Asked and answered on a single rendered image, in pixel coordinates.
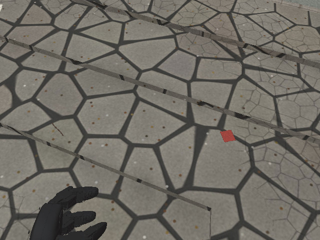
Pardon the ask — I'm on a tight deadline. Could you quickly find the robot left hand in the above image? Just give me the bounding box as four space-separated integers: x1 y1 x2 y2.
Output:
28 186 107 240

